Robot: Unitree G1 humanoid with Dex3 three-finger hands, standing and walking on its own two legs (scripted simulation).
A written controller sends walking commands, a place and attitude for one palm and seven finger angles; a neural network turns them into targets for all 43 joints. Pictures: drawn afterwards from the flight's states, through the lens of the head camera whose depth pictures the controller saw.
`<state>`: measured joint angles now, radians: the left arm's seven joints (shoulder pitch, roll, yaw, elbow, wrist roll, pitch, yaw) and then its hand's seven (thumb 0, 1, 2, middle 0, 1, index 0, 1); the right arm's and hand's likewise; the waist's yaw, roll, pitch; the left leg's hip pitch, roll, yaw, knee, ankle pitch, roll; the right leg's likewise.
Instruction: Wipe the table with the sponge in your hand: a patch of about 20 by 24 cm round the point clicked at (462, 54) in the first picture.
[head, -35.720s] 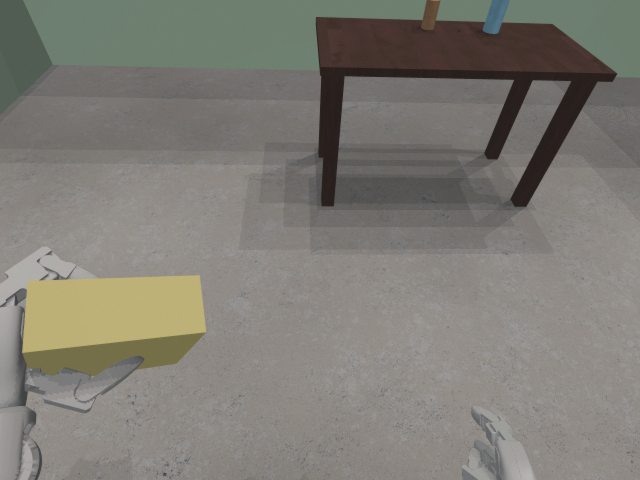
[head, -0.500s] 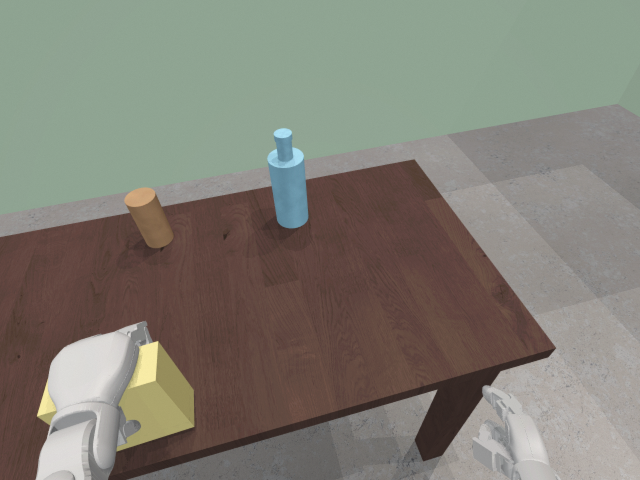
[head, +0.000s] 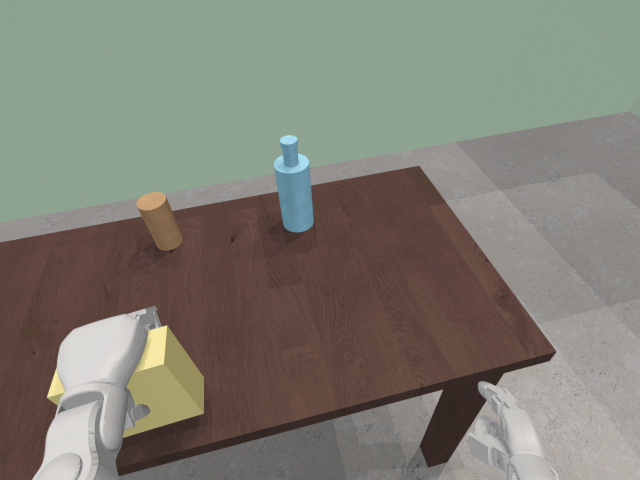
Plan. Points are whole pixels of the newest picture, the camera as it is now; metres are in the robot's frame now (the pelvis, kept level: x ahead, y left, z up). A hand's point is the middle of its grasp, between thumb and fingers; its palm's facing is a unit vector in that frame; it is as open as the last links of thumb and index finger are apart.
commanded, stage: lift the sponge slowly off the table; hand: left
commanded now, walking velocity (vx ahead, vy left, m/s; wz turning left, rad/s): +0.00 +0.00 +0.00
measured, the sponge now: (144, 394) +0.20 +0.28 -0.01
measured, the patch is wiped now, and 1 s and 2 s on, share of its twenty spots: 1.00 1.00 1.00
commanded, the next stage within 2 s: bring the sponge back beside the body in 1.06 s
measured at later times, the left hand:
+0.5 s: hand (116, 359) +0.20 +0.28 +0.07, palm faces +0.02 -0.10 -0.99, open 9.7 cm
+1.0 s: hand (100, 349) +0.19 +0.29 +0.10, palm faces +0.06 -0.09 -0.99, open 9.7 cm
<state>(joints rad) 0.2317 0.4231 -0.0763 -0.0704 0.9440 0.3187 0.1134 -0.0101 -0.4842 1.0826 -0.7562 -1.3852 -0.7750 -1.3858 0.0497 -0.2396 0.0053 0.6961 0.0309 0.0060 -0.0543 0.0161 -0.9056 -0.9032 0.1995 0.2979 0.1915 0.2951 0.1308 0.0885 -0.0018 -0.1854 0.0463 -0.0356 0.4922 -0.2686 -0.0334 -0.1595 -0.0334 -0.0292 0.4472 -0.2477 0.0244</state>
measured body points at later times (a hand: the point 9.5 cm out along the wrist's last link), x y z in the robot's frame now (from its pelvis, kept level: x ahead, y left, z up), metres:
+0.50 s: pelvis -0.01 +0.00 +0.00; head -0.02 -0.04 +0.45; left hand +0.19 +0.28 +0.13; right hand +0.24 -0.21 -0.08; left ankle +0.00 +0.14 -0.74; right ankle +0.00 -0.14 -0.74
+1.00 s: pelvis -0.02 +0.00 +0.00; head -0.04 -0.04 +0.45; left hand +0.19 +0.29 +0.16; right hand +0.23 -0.20 -0.07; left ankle +0.00 +0.14 -0.74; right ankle +0.00 -0.14 -0.74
